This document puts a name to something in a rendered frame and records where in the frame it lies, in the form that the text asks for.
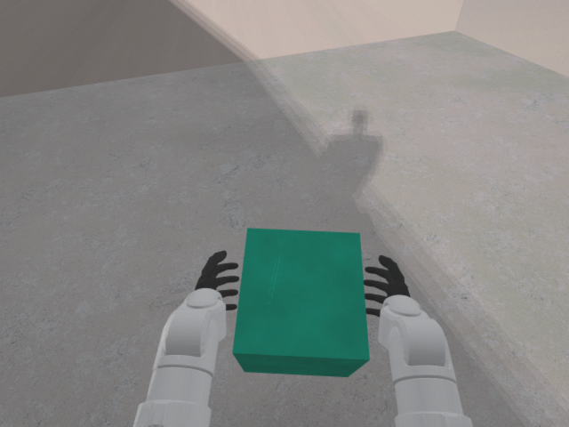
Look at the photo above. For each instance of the left robot hand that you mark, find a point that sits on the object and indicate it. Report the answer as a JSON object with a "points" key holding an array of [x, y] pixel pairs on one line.
{"points": [[211, 270]]}

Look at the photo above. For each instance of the right robot forearm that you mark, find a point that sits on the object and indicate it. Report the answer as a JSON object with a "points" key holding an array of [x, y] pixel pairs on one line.
{"points": [[421, 366]]}

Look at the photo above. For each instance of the right robot hand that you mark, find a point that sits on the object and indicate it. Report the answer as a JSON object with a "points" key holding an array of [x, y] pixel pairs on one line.
{"points": [[395, 286]]}

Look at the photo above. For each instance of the left robot forearm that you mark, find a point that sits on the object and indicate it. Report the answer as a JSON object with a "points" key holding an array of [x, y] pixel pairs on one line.
{"points": [[180, 385]]}

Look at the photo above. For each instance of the carton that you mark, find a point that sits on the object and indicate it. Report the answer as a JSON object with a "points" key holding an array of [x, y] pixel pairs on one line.
{"points": [[301, 308]]}

